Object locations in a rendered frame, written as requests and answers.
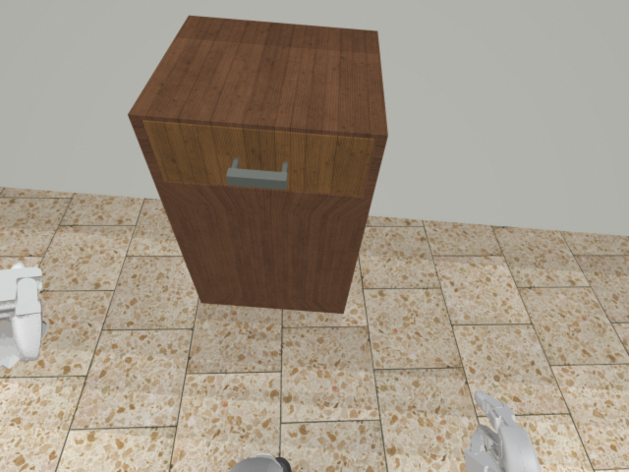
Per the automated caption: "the left robot hand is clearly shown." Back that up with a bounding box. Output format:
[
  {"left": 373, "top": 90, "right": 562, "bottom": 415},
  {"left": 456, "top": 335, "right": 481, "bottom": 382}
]
[{"left": 0, "top": 263, "right": 49, "bottom": 370}]

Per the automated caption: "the cabinet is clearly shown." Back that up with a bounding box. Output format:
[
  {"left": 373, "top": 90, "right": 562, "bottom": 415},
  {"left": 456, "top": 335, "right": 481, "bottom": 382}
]
[{"left": 128, "top": 16, "right": 388, "bottom": 314}]

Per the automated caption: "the left robot shin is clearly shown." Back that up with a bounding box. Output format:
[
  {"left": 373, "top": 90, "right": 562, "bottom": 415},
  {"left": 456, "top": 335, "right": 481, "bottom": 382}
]
[{"left": 256, "top": 453, "right": 281, "bottom": 467}]

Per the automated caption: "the drawer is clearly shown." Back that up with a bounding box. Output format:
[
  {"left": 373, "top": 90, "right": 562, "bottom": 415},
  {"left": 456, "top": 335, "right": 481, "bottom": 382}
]
[{"left": 143, "top": 120, "right": 374, "bottom": 196}]

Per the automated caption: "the right robot hand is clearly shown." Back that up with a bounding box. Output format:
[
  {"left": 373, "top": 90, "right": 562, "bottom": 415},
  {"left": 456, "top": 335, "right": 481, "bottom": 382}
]
[{"left": 464, "top": 390, "right": 542, "bottom": 472}]

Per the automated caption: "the handle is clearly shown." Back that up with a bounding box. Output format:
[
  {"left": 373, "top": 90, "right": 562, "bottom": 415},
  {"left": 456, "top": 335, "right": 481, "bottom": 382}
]
[{"left": 226, "top": 158, "right": 288, "bottom": 190}]

